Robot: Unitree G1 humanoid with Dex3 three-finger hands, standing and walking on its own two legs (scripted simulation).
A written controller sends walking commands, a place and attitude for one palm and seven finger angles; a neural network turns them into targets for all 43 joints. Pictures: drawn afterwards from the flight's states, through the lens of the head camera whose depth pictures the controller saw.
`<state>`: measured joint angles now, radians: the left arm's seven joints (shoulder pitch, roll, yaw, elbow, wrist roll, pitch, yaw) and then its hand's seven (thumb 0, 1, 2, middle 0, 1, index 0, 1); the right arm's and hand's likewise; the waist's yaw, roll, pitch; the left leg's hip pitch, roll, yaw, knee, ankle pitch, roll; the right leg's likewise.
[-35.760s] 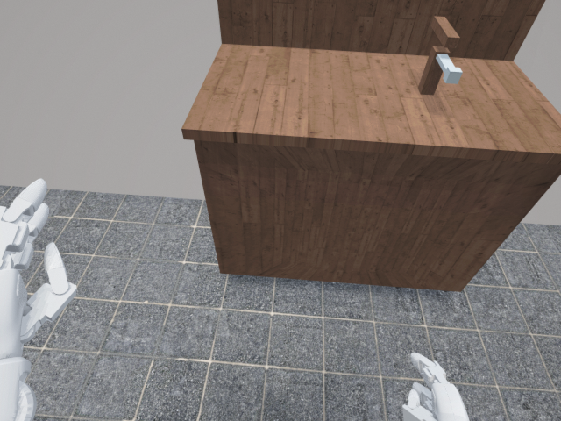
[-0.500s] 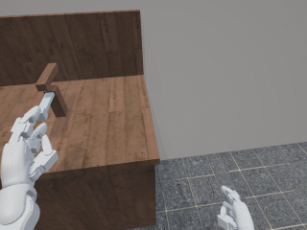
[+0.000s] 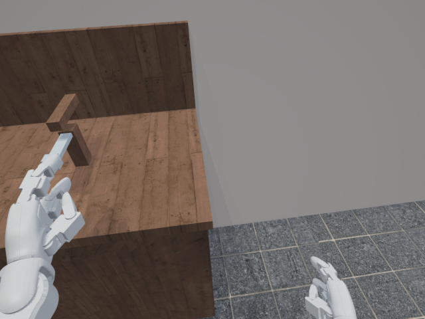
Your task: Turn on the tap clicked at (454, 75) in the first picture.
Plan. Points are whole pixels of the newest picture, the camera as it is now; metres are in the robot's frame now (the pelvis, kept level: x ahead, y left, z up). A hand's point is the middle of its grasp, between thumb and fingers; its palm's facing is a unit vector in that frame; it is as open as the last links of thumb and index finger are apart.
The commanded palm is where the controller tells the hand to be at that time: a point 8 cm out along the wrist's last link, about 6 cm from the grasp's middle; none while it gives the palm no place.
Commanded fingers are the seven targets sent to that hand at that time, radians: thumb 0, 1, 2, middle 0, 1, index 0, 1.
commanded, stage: turn the palm inward beside the body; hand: left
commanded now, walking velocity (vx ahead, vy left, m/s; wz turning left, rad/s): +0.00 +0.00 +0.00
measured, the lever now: (52, 162) +0.35 +0.42 +0.12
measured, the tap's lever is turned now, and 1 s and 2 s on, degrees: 0 0 0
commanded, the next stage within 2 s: reach beside the lever's end, fingers flat in 0.24 s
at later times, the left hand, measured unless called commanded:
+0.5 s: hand (75, 212) +0.20 +0.25 +0.17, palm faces +0.50 -0.86 -0.10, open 7.4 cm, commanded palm +0.15 +0.29 +0.18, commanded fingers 0.00 0.90 0.90 -0.20 -0.30 -0.20 -0.30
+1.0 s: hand (56, 203) +0.22 +0.30 +0.16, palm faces +0.53 -0.84 -0.10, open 7.4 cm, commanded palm +0.18 +0.34 +0.16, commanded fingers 0.00 0.90 0.90 -0.19 -0.27 -0.19 -0.27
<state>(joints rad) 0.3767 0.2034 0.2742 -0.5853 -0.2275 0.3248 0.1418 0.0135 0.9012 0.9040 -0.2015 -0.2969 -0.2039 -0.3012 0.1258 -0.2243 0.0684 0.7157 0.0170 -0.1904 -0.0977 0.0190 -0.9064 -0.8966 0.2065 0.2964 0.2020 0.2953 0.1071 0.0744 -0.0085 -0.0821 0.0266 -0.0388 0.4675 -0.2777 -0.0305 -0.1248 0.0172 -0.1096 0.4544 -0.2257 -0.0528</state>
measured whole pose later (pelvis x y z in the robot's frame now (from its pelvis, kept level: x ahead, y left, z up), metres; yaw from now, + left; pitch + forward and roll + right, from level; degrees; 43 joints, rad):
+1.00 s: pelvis +0.01 +0.01 +0.00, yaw -1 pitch -5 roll +0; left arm 0.24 0.27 0.43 -0.30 -0.26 0.25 0.08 0.01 0.90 0.90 -0.20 -0.28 -0.20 -0.29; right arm 0.16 -0.23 0.05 0.74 0.03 -0.19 -0.13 0.02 -0.91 -0.90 0.21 0.30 0.20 0.30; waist 0.09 0.06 0.00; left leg -0.09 0.01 -0.02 0.45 -0.28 -0.02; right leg -0.14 0.01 -0.09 0.45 -0.22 -0.04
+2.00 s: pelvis +0.00 +0.02 -0.01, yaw -1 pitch +4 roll -1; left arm -0.29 0.59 0.68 0.62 -0.22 -0.03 -0.19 0.01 0.90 0.90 -0.16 -0.16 -0.16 -0.17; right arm 0.25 -0.28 0.02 0.71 0.04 -0.15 -0.13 0.02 -0.91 -0.90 0.21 0.30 0.20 0.30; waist 0.02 0.02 -0.02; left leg -0.34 0.01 -0.03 0.61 -0.33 0.00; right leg -0.37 0.00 -0.09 0.56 -0.25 -0.03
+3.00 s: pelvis +0.01 +0.03 -0.01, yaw -1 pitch +6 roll -1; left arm -0.32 0.58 0.67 0.65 -0.22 -0.05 -0.22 0.01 0.90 0.90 -0.15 -0.15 -0.15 -0.15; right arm 0.25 -0.27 0.04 0.66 0.04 -0.12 -0.12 0.01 -0.91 -0.90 0.21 0.30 0.20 0.30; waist 0.03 0.02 -0.05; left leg -0.39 0.01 -0.03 0.65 -0.36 0.00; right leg -0.41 0.00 -0.10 0.59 -0.27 -0.02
